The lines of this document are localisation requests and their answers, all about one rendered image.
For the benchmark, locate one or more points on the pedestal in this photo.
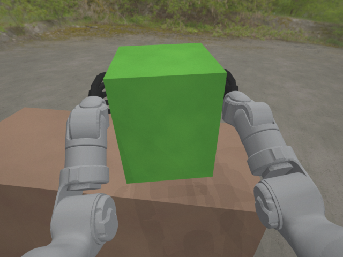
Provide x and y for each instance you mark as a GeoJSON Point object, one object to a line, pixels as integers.
{"type": "Point", "coordinates": [197, 217]}

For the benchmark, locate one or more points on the robot right forearm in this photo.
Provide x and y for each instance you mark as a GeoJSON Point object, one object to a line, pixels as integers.
{"type": "Point", "coordinates": [268, 154]}

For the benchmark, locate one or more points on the carton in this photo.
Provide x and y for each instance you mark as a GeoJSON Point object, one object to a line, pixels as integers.
{"type": "Point", "coordinates": [165, 102]}

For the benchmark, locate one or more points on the robot left upper arm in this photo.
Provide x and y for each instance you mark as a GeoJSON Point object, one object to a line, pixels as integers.
{"type": "Point", "coordinates": [81, 225]}

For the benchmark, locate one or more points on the robot left hand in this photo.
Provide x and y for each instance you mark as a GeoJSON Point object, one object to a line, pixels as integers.
{"type": "Point", "coordinates": [97, 88]}

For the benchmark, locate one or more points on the robot right upper arm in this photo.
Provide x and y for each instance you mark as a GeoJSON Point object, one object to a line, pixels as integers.
{"type": "Point", "coordinates": [292, 205]}

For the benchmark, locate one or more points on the robot right hand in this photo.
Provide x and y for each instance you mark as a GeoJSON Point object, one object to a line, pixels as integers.
{"type": "Point", "coordinates": [230, 83]}

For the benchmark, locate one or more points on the robot left forearm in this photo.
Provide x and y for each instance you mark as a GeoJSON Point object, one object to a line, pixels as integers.
{"type": "Point", "coordinates": [85, 149]}

